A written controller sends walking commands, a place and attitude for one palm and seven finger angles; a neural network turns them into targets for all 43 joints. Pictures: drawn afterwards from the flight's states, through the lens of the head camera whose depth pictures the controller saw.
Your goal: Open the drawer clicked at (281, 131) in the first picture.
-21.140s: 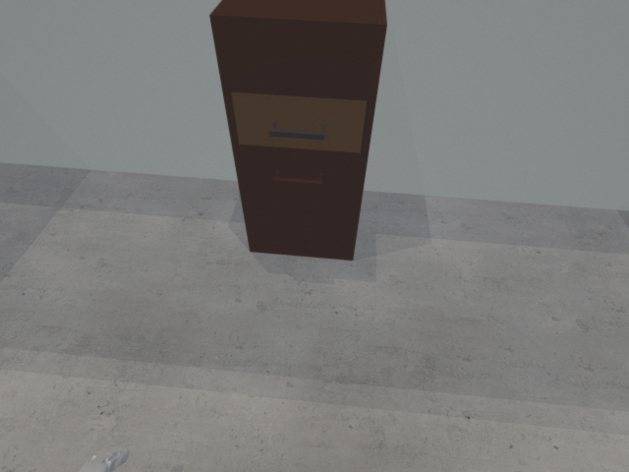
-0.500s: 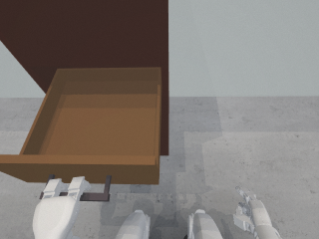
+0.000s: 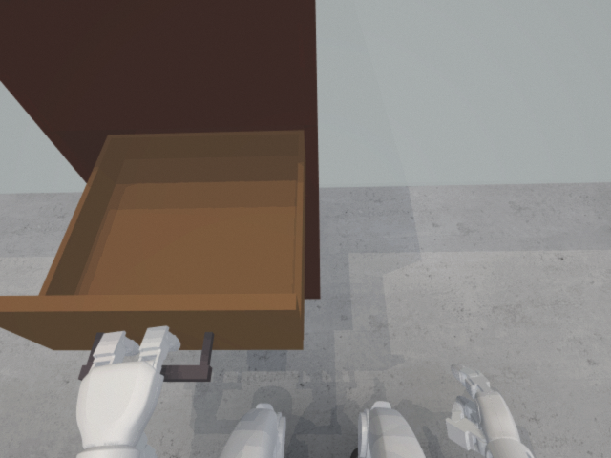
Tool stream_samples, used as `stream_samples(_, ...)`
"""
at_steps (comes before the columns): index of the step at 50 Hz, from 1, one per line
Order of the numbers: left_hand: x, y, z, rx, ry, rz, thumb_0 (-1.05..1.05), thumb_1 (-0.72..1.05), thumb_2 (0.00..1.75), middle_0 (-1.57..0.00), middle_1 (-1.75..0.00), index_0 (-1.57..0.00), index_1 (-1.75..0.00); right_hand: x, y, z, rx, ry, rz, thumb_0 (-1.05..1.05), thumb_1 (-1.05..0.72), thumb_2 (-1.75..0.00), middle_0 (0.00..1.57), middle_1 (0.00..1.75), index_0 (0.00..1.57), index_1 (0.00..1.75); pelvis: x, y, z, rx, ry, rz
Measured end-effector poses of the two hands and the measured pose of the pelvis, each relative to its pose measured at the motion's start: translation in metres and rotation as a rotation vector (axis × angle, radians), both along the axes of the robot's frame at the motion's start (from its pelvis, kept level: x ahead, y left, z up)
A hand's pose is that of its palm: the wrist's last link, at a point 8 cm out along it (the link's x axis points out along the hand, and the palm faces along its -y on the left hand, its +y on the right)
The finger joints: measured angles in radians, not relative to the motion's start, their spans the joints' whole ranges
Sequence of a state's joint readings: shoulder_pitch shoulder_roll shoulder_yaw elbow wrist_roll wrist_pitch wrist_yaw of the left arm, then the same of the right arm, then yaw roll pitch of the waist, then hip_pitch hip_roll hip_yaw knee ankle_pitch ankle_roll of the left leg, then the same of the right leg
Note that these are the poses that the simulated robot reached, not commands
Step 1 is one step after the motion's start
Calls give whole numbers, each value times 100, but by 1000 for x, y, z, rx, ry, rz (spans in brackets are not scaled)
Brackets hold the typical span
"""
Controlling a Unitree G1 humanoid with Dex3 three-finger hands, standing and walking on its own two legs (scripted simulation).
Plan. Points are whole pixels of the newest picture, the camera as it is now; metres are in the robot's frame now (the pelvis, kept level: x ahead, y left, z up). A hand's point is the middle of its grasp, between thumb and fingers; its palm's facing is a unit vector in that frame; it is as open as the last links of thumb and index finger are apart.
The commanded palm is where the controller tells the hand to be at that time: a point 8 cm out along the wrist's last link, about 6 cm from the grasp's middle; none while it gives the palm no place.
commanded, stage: lift the hand off the handle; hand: left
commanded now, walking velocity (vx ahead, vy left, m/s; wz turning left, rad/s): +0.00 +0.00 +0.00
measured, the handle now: (150, 357) +0.24 +0.23 -0.03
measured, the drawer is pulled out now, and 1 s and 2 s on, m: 0.30 0.30 0.30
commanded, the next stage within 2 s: none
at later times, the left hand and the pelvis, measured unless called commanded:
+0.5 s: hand (127, 393) +0.20 +0.23 -0.01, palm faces -0.06 -0.10 -0.99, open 13.7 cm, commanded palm +0.18 +0.23 +0.05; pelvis +0.01 +0.00 +0.03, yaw +0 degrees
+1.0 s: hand (111, 388) +0.20 +0.24 +0.03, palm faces -0.05 -0.11 -0.99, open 13.7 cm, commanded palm +0.19 +0.23 +0.09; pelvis +0.03 +0.01 +0.05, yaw -1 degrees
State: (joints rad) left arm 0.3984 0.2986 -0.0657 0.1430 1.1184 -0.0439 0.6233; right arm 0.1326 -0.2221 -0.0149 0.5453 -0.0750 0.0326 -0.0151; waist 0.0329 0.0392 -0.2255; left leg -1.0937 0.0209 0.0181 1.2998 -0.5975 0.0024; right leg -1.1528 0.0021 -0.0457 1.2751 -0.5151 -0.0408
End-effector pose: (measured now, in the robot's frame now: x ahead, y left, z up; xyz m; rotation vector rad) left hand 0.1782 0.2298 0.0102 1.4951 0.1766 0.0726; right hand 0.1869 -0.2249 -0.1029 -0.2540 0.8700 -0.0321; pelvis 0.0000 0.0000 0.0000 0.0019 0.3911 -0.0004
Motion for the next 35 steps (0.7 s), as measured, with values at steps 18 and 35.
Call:
stream_samples(18,0,5,27,-19,15,23,-1,-49,30,-32,-120,-34,-120,7,-8,30,-20,-24,-13,1,-91,-90,20,30,20,30,10,2,23,-3,-42,-2)
stream_samples(35,-1,7,55,-25,-9,23,-1,-49,30,-32,-120,-35,-121,21,8,50,23,-58,11,1,-91,-90,20,30,20,30,19,8,38,-6,-84,-8)
